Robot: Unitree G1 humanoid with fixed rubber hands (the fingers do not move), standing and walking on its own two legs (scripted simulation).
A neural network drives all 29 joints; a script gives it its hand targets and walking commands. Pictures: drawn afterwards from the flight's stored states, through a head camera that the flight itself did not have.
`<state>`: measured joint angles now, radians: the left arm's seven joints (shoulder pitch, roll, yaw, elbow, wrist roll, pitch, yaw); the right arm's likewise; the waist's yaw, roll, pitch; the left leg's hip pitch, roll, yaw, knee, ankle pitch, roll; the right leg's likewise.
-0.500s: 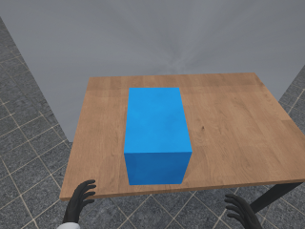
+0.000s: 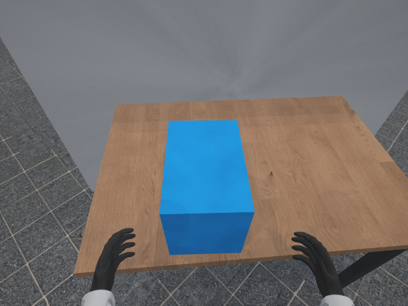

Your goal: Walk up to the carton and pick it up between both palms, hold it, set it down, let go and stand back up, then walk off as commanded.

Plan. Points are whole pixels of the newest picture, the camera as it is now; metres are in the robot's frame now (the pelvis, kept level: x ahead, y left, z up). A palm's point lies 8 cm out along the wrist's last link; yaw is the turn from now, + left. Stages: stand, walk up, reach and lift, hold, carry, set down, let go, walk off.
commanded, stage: reach and lift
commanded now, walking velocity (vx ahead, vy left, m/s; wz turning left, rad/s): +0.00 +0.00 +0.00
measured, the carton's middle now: (204, 185) +0.42 +0.03 -0.05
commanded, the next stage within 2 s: none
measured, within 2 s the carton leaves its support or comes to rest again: neither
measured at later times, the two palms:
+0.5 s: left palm (116, 228) +0.26 +0.20 +0.02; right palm (311, 228) +0.27 -0.18 +0.02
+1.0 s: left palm (128, 178) +0.34 +0.19 +0.07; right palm (301, 178) +0.36 -0.16 +0.07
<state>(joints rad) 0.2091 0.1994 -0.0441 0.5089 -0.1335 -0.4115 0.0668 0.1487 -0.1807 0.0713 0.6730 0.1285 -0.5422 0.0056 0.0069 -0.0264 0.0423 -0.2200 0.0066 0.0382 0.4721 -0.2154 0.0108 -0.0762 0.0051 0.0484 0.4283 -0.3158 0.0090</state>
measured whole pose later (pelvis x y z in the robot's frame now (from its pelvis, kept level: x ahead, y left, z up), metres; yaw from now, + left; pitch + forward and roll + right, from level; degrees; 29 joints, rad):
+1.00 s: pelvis -0.01 +0.00 +0.00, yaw +0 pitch +0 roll -1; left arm -0.45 0.20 -0.02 0.54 -0.15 0.16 0.09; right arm -0.50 -0.18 0.05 0.67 0.18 0.01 -0.13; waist 0.01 0.01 0.03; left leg -0.28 0.01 0.04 0.46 -0.19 0.01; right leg -0.13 0.01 0.05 0.42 -0.29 0.02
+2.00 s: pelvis -0.03 +0.00 -0.02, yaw +0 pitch +24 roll -1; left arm -0.82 0.20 0.02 1.40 -0.18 -0.44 0.07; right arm -0.82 -0.18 0.03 1.26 0.20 -0.32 -0.08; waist 0.01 -0.01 -0.25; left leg -0.83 0.01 0.04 0.54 -0.13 0.01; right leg -0.73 0.01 0.05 0.59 -0.28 0.02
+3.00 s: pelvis -0.03 +0.00 -0.02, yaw +0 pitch +23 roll -1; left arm -0.82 0.04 0.34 1.41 0.25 -0.51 0.13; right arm -0.78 0.05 -0.52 1.28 -0.30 -0.52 -0.14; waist 0.01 -0.01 -0.22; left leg -0.82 0.01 0.04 0.56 -0.15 0.01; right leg -0.72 0.01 0.05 0.61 -0.29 0.02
